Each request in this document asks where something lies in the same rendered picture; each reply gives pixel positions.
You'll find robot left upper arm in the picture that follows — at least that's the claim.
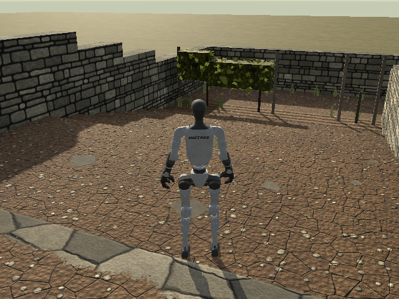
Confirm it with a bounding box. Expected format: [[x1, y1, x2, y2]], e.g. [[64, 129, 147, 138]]
[[169, 126, 186, 161]]

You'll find left robot hand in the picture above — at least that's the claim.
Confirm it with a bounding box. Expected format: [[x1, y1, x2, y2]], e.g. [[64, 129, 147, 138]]
[[160, 175, 175, 189]]

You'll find robot right forearm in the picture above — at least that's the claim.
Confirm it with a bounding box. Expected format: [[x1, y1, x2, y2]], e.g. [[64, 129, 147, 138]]
[[222, 151, 233, 174]]

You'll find robot left forearm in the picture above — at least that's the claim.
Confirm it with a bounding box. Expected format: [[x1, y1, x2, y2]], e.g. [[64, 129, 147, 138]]
[[162, 151, 175, 177]]

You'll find right robot hand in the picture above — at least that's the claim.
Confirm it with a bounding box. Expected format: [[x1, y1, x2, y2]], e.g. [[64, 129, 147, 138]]
[[220, 171, 234, 184]]

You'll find robot right upper arm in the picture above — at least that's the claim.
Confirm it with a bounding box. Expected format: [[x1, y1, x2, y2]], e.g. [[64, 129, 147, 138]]
[[212, 126, 228, 161]]

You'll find robot right thigh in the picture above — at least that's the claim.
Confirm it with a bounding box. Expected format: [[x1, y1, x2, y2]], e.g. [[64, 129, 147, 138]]
[[208, 174, 221, 216]]

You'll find robot torso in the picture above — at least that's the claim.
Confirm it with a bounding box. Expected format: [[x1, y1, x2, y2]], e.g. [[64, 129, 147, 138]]
[[185, 124, 214, 187]]

